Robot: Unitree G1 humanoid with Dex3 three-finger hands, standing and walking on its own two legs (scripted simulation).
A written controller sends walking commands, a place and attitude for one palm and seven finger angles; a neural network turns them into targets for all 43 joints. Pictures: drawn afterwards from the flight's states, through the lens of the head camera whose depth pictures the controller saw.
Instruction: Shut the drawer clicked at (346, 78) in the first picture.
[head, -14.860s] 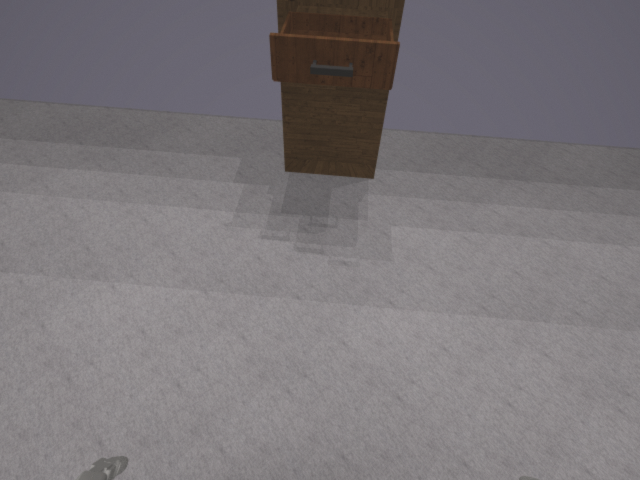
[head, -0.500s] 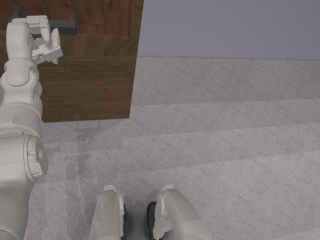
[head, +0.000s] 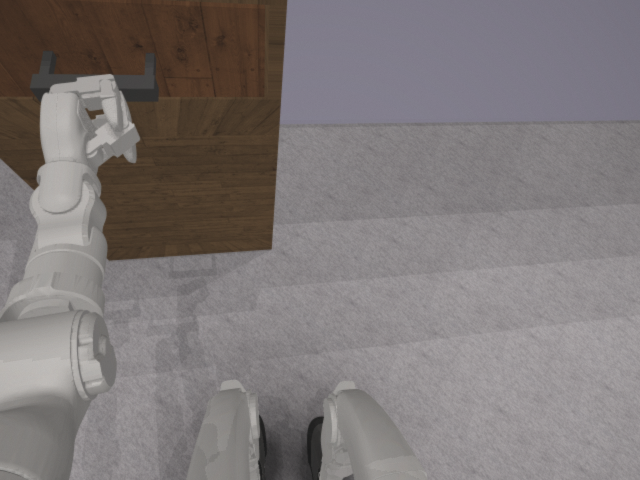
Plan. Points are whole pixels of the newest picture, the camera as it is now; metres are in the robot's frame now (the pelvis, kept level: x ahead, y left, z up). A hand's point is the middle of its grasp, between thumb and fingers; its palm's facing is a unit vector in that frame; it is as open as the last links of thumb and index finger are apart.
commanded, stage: pull the fist back off the drawer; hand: left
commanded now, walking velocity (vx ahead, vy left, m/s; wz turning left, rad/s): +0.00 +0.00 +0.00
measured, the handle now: (99, 74) +0.59 +0.24 +0.05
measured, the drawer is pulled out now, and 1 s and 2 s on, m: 0.00 0.00 0.00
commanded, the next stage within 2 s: draw the hand back to the body in 0.02 s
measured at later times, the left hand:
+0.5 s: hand (55, 155) +0.42 +0.22 +0.12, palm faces +0.13 -0.99 -0.03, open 3.2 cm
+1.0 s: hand out of the picture +0.31 +0.24 +0.22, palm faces +0.31 -0.91 -0.27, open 3.3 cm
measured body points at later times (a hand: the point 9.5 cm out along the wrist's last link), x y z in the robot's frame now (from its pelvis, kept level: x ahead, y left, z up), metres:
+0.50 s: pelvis +0.06 +0.00 +0.07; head +0.14 +0.02 +0.52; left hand +0.41 +0.27 +0.13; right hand +0.17 -0.25 -0.03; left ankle +0.06 +0.08 -0.61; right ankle +0.03 -0.10 -0.61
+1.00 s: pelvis +0.07 +0.01 +0.12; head +0.06 -0.01 +0.57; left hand +0.28 +0.28 +0.24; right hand +0.26 -0.20 +0.05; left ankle +0.06 +0.08 -0.61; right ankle +0.03 -0.10 -0.61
